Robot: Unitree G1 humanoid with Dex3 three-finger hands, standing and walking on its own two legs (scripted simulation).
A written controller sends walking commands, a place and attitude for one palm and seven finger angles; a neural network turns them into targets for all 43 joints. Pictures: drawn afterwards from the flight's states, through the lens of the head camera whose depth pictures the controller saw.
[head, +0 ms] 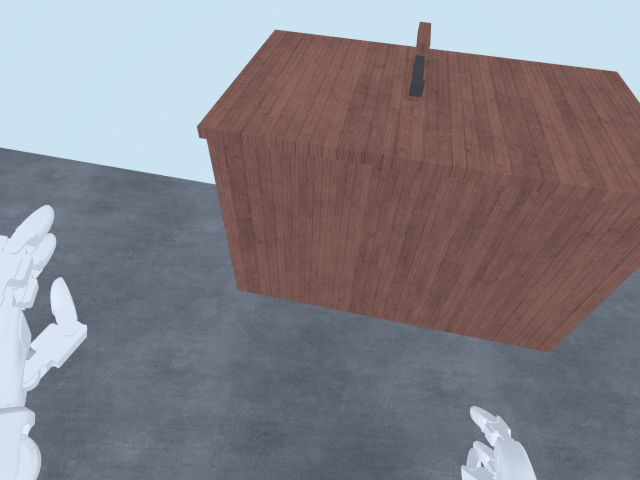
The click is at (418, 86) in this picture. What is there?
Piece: tap's lever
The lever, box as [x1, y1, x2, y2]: [409, 79, 424, 96]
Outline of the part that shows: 412,79 409,95 421,96 424,80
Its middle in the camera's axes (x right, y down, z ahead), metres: +0.21 -0.33 +0.84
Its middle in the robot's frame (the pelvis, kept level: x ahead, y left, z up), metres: +0.87 -0.15 +0.09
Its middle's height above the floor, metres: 0.86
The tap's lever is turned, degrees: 0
